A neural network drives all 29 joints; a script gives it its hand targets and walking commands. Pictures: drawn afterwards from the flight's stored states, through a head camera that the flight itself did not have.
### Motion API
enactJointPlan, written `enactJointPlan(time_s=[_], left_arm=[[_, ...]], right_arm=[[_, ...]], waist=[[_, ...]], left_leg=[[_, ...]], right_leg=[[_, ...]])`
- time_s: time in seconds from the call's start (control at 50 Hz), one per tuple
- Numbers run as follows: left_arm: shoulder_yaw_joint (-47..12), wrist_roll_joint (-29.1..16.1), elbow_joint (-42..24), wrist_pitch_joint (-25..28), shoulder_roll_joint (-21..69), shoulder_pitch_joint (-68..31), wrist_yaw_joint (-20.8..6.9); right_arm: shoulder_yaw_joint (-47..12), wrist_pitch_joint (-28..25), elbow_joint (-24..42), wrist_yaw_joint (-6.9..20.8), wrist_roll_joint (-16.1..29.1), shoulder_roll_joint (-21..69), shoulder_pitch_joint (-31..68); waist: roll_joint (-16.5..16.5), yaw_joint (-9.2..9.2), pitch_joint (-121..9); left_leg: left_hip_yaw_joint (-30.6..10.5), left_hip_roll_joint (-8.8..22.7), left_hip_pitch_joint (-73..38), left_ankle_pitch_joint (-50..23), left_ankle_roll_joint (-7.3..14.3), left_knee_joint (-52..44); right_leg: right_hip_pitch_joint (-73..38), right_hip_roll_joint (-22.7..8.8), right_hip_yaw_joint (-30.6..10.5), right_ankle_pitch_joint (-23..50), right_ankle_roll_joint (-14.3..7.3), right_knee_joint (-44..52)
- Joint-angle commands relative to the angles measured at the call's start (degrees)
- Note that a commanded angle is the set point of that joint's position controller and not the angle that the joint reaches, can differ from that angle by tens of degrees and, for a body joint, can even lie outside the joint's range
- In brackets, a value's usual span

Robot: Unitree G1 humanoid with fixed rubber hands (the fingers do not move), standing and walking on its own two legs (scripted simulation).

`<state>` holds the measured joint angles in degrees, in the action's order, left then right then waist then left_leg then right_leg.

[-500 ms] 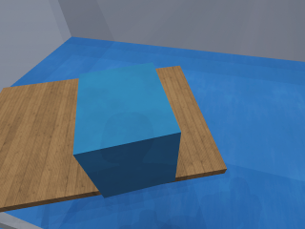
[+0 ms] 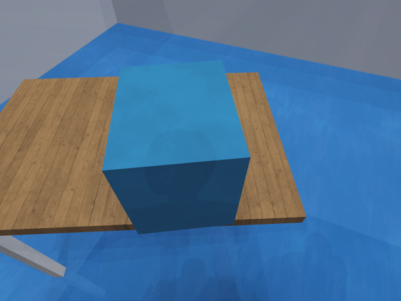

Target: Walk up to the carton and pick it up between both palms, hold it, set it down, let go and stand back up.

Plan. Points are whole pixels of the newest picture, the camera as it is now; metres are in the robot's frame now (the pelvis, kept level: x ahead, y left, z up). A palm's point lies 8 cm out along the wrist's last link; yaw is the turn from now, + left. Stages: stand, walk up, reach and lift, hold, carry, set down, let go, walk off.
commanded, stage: walk up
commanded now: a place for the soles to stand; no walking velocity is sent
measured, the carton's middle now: (179, 148) +0.45 +0.06 +0.02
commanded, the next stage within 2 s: none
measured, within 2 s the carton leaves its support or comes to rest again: neither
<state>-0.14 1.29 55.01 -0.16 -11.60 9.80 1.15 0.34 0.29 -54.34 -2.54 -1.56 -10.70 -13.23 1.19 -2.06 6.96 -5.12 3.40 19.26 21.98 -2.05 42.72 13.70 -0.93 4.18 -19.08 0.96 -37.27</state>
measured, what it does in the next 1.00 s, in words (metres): steps on the spot: left foot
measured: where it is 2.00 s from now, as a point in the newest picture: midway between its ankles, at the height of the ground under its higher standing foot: outside the picture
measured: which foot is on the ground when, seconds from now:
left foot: up 0.00-0.10, down 0.12-1.00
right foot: down 0.00-1.00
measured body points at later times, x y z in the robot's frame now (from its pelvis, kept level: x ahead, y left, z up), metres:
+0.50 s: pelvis -0.02 -0.01 +0.01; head +0.00 +0.00 +0.46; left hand -0.02 +0.24 -0.14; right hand +0.04 -0.25 -0.14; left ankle +0.01 +0.12 -0.72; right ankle -0.01 -0.13 -0.72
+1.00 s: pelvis +0.00 +0.02 +0.00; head +0.01 +0.03 +0.45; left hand -0.02 +0.27 -0.15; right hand +0.09 -0.23 -0.14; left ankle +0.02 +0.12 -0.72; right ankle -0.01 -0.13 -0.72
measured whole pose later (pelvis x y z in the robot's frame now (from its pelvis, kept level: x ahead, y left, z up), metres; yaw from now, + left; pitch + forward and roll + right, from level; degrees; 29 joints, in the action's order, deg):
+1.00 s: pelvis +0.00 +0.02 +0.00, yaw +12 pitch -3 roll -3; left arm -1.0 2.8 55.9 -0.6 -13.6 14.8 1.1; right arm 0.0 1.4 -54.0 -0.5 -2.0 -14.6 -15.5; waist 1.2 -0.2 4.9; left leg -1.5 -0.2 20.3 18.2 1.1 42.8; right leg 10.0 -7.5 14.6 -22.7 2.4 -37.7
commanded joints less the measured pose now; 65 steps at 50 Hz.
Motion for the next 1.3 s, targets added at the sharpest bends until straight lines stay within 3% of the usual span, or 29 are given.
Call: enactJointPlan(time_s=[0.0, 0.06, 0.1, 0.12, 0.14, 0.16, 0.18, 0.2, 0.22, 0.26, 0.34, 0.4, 0.64, 0.78, 0.8, 0.86, 0.9, 0.94, 0.96, 0.98, 1.0, 1.04, 1.1, 1.14, 1.18, 1.2, 1.22, 1.24, 1.28], left_arm=[[2.9, -1.0, -3.3, 0.4, -12.4, 2.5, 0.7], [2.2, 0.1, -5.5, 0.1, -10.7, -0.8, 1.0], [1.6, 0.4, -5.8, 0.1, -10.7, -1.1, 0.1], [1.1, 0.1, -5.5, 0.1, -8.9, 0.1, -0.4], [0.3, -0.2, -5.0, 0.2, -6.4, 2.3, -0.6], [-0.4, -0.7, -4.8, -0.2, -4.5, 4.8, -0.5], [-0.5, -0.8, -4.3, -0.7, -4.0, 5.0, -0.1], [-0.6, -0.7, -4.1, -0.6, -4.5, 5.0, 0.1], [-0.3, -0.8, -3.5, -0.1, -6.3, 5.9, -0.1], [0.4, -1.3, -2.2, 0.4, -9.7, 5.3, -0.2], [-0.1, -1.4, -1.9, 0.8, -10.3, 4.5, 0.0], [0.4, -0.6, -1.7, 0.5, -10.4, 4.3, 0.0], [-0.4, -0.3, 0.0, -0.1, -8.8, 8.7, -0.2], [0.1, -0.3, -0.3, 0.0, -10.7, 8.3, 0.0], [1.1, 0.9, -1.6, 0.4, -11.8, 10.0, 0.4], [2.5, 1.0, -1.9, 0.6, -15.6, 7.6, 1.5], [2.3, 1.5, -2.7, 0.8, -14.9, 6.4, 1.2], [1.3, 2.0, -3.3, 0.7, -13.7, 3.1, 0.3], [0.9, 1.9, -3.8, 0.4, -12.0, 2.8, -0.3], [0.2, 1.2, -4.4, -0.2, -8.8, 3.6, -0.8], [-0.8, 0.2, -4.4, -1.1, -5.3, 6.0, -0.7], [-0.9, -0.2, -3.8, -1.6, -6.0, 7.3, -0.2], [-0.6, -0.8, -2.3, 0.4, -6.3, 11.4, 1.2], [-0.3, -0.7, -2.0, 1.8, -5.7, 13.5, 1.6], [-0.4, 0.3, -2.0, 2.3, -6.2, 13.8, 1.1], [0.1, 0.2, -3.1, 2.4, -8.6, 12.0, 1.2], [1.2, -1.4, -2.6, 1.9, -12.3, 9.7, 0.9], [1.0, -2.0, -2.2, 1.6, -12.1, 6.5, 0.2], [-0.1, -1.1, -2.2, 1.5, -7.8, 7.5, -0.4]], right_arm=[[1.4, 1.0, 3.9, -0.4, -0.1, -6.3, -2.6], [1.2, 0.0, 2.5, 0.5, -0.1, -5.4, -5.3], [1.1, -1.2, 1.7, 0.7, -0.2, -4.9, -7.7], [1.7, -1.7, 2.0, 0.7, -0.2, -7.9, -6.5], [2.4, -1.8, 2.8, 0.8, -0.2, -10.4, -5.7], [2.3, -1.4, 2.6, 1.0, 1.0, -11.5, -4.2], [2.4, -1.0, 2.4, 1.3, 1.9, -12.6, -1.7], [1.7, -0.5, 2.0, 1.5, 1.8, -11.8, 0.2], [1.1, -0.2, 2.1, 1.5, 1.4, -10.2, 0.6], [0.3, -0.4, 1.5, 1.4, 1.3, -8.4, -2.4], [0.5, -1.5, 0.6, 1.7, 0.8, -8.9, -5.1], [0.0, -1.7, 0.5, 1.5, 1.0, -8.6, -5.0], [-0.4, -1.5, 0.2, 0.7, 1.6, -11.3, -5.3], [-0.6, -1.5, 0.5, 0.5, 1.4, -10.5, -5.9], [0.7, -0.7, 1.2, 0.6, 0.7, -13.3, -4.0], [0.3, 0.4, 3.2, 1.0, -0.7, -9.2, -4.7], [0.8, 0.6, 4.3, 1.4, -1.0, -9.1, -3.7], [0.9, 0.0, 4.3, 2.3, -0.5, -8.8, -6.0], [1.5, -0.4, 3.8, 2.4, 0.1, -10.4, -7.8], [2.7, -0.6, 3.6, 2.3, 0.7, -14.1, -8.5], [3.5, -0.3, 2.3, 2.1, 2.3, -16.0, -9.8], [2.9, 0.3, 2.2, 1.1, 1.9, -13.3, -8.3], [1.8, 0.8, 4.5, 0.3, -0.5, -11.3, -2.0], [0.8, 1.1, 5.3, 1.0, -1.1, -10.6, 2.3], [-0.3, 0.6, 4.0, 1.4, 0.7, -9.5, 2.8], [-0.7, 0.4, 3.6, 1.5, 1.4, -8.1, 0.2], [-0.9, 1.0, 2.5, 1.0, 0.7, -7.1, -1.6], [-1.4, 1.0, 1.5, 0.8, 0.2, -6.6, -2.1], [-0.6, 0.3, -0.1, 1.1, 0.8, -10.1, -1.0]], waist=[[-11.4, 1.87, -3.6], [-10.7, 0.00, 0.3], [-7.3, -1.21, -3.2], [-2.9, -0.02, -4.9], [1.3, 1.62, -7.2], [0.9, 2.56, -6.7], [3.0, 3.63, -3.0], [2.1, 3.69, 1.0], [2.7, 3.58, 0.3], [-1.8, 1.55, 0.8], [-0.7, 0.80, -3.5], [-2.9, 0.95, -3.9], [3.5, 2.90, -3.8], [1.0, 2.16, -5.0], [1.7, 3.45, -4.7], [-7.8, 2.17, -1.9], [-9.1, 2.19, -0.8], [-7.2, -0.35, -1.5], [-2.5, -1.09, -2.6], [7.6, -0.53, -2.2], [13.7, -0.41, -3.3], [8.9, -0.34, -0.7], [7.0, 1.92, -6.6], [4.3, 4.17, -9.9], [-0.4, 5.01, -11.1], [-4.0, 2.63, -9.7], [-6.5, 0.21, -5.3], [-8.4, -0.91, -3.5], [-5.7, 0.92, -1.6]], left_leg=[[1.2, -2.0, 1.4, 13.3, 1.5, 8.3], [2.0, -1.2, 2.9, 4.0, 1.9, 0.3], [2.3, -1.2, -8.3, -15.0, 2.5, -13.8], [-2.7, 1.7, -11.7, -29.1, 4.2, -14.2], [-8.0, 4.5, -11.6, -33.7, 6.4, -14.6], [-10.4, 6.3, -1.1, -20.1, 9.0, -18.0], [-12.2, 5.8, 6.9, -5.2, 9.3, -21.8], [-10.0, 4.0, 9.5, -1.2, 7.7, -22.2], [-5.8, 1.3, 6.6, -3.4, 6.0, -19.5], [-3.3, -1.1, 2.2, -8.3, 4.6, -15.8], [-2.7, -1.5, -3.2, -12.9, 4.2, -13.2], [-2.3, -1.9, -1.8, -9.0, 4.2, -13.3], [-9.9, 0.3, 5.6, -11.2, 5.7, -18.0], [-7.2, -1.8, 4.3, -17.5, 5.0, -12.2], [-4.4, -3.6, 7.5, -16.4, 4.4, -6.7], [0.8, -2.0, 11.2, 1.6, 1.2, 3.6], [1.2, 0.0, 9.5, 5.2, 1.0, 3.9], [0.2, 1.0, 0.2, -7.2, 2.3, -7.3], [-2.2, 0.4, -5.0, -18.0, 3.4, -13.0], [-11.2, 3.5, -5.0, -19.2, 4.9, -19.6], [-20.1, 7.5, -2.3, -14.0, 9.3, -26.2], [-20.7, 9.5, -5.7, -12.7, 13.3, -28.3], [-13.1, 9.5, -10.1, -27.3, 15.2, -23.3], [-5.2, 6.3, -8.8, -30.3, 12.5, -18.5], [-2.7, 5.8, -1.7, -23.0, 7.9, -14.8], [0.2, 1.4, -0.1, -14.2, 5.4, -13.3], [2.5, -1.0, -6.2, -4.4, 3.9, -12.8], [1.2, 0.3, -9.9, -5.5, 3.9, -16.2], [-0.7, 1.5, -8.5, -9.1, 4.3, -20.2]], right_leg=[[2.7, -21.3, -20.1, 15.5, -13.4, 17.5], [2.0, -16.0, -10.3, 21.4, -10.2, 14.4], [5.1, -13.0, -6.7, 19.0, -7.1, 8.4], [5.6, -9.4, -3.8, 17.4, -4.9, 3.4], [5.3, -6.2, -0.7, 9.9, -3.1, 0.0], [-2.4, -2.8, 0.3, -2.7, -2.2, 2.5], [-6.4, -3.0, -1.6, -5.8, -2.4, 5.6], [-6.8, -4.4, -2.7, -3.3, -2.4, 8.6], [-4.5, -6.8, -3.6, -1.1, -2.5, 11.2], [0.0, -8.2, -5.0, -3.1, -3.5, 15.0], [1.5, -9.5, -4.3, -7.0, -4.5, 17.5], [-0.3, -9.6, -4.7, -8.6, -5.1, 19.4], [-6.8, -5.5, 0.9, -1.4, -3.9, 12.1], [-6.5, -8.3, 0.9, 1.4, -4.9, 13.4], [-9.3, -12.2, -3.1, 1.8, -7.1, 15.7], [-8.0, -26.4, -8.8, 12.2, -15.4, 19.8], [-5.3, -27.6, -7.4, 15.9, -16.6, 19.0], [0.3, -21.6, -1.1, 14.3, -11.1, 13.8], [3.4, -14.9, 3.8, 9.3, -6.9, 8.0], [5.8, -6.1, 7.6, -2.3, -3.9, -2.0], [4.5, -2.1, 3.2, -17.6, -2.1, -8.6], [9.8, -2.4, -2.4, -23.1, -2.1, -12.7], [7.0, -3.1, -3.5, -11.4, -2.0, -7.7], [-1.9, -2.0, -1.3, 1.2, -2.5, 5.3], [-11.8, -5.5, -6.8, 16.8, -3.8, 12.4], [-8.9, -11.2, -14.9, 14.9, -5.7, 14.9], [2.0, -15.0, -18.4, 10.3, -9.4, 17.6], [6.4, -13.3, -16.9, 6.3, -8.8, 18.1], [4.5, -7.5, -10.8, 5.3, -5.3, 15.9]])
